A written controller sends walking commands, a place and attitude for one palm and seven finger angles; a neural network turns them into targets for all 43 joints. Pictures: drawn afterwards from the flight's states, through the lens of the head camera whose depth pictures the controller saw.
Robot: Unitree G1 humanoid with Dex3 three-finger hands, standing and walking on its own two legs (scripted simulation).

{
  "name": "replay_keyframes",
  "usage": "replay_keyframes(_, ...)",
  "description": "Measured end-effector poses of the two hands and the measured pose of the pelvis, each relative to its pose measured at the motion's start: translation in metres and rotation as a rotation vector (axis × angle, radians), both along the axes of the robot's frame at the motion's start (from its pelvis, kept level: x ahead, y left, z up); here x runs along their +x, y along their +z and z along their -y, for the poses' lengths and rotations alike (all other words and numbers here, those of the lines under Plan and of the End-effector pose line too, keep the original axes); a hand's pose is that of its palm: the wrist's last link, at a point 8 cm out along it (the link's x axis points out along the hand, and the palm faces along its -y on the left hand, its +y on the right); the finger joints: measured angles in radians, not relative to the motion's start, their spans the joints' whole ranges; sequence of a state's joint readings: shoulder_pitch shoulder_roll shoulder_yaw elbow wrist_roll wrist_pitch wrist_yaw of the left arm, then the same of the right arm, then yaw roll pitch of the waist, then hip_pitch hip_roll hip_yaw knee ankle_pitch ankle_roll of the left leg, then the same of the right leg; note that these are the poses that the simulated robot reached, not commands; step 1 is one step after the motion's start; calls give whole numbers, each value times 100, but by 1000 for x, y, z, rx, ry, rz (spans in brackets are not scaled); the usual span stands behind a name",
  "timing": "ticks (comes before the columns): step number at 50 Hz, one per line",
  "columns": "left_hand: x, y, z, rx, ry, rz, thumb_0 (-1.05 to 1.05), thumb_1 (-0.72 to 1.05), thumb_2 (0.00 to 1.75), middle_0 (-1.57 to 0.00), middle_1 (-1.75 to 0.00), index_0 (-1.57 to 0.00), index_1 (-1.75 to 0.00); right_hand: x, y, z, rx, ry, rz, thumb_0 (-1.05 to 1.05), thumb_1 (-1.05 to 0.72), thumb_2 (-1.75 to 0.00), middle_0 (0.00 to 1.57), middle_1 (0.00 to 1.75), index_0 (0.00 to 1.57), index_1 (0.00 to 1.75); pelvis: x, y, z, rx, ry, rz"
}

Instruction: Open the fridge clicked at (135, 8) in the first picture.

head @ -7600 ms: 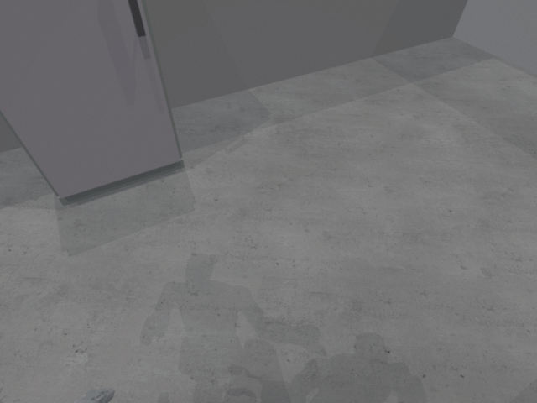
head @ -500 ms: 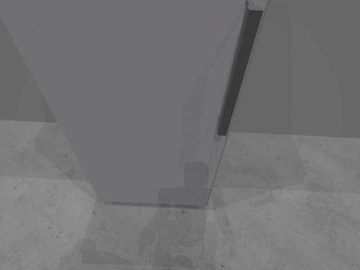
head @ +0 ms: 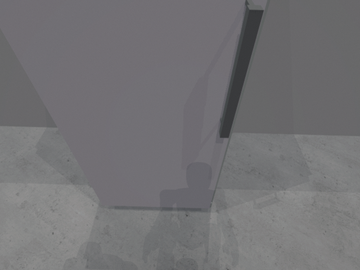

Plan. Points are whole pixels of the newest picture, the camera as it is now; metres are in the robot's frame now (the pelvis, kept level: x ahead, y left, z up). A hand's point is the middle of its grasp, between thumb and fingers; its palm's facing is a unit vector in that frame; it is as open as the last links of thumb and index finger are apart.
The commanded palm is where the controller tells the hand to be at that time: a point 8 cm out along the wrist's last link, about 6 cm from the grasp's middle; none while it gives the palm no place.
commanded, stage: come to a stop and stand still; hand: right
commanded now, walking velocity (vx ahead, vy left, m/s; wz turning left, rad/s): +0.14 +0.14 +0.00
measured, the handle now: (234, 80) +0.52 -0.10 +0.17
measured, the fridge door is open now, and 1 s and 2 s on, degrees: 0 0 0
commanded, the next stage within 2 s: look again from close up in 1.60 s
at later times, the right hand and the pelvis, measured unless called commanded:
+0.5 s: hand out of the picture +0.03 -0.18 -0.18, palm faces +0.05 +0.97 -0.22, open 7.3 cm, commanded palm none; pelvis +0.02 +0.00 +0.00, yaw +0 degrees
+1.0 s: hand out of the picture +0.03 -0.30 -0.14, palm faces +0.03 +0.94 -0.33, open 7.4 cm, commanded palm none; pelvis -0.06 -0.05 +0.00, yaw -1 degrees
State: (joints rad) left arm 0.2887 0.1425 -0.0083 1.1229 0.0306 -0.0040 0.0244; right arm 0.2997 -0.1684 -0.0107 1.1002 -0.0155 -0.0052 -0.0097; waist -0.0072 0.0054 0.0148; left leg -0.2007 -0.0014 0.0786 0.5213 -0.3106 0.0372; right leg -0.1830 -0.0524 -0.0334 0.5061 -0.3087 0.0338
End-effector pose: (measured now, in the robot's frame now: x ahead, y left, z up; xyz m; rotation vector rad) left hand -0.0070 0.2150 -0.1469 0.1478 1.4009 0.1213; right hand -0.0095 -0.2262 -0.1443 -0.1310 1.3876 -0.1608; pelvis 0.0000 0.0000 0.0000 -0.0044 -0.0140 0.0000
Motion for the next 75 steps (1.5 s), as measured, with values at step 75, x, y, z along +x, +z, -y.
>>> replay_keyframes(75,-49,24,13,115,-36,84,0,90,90,-20,-30,-21,-30,-86,4,94,-54,22,20,1,-90,-90,20,30,20,30,-82,3,62,22,-31,41)
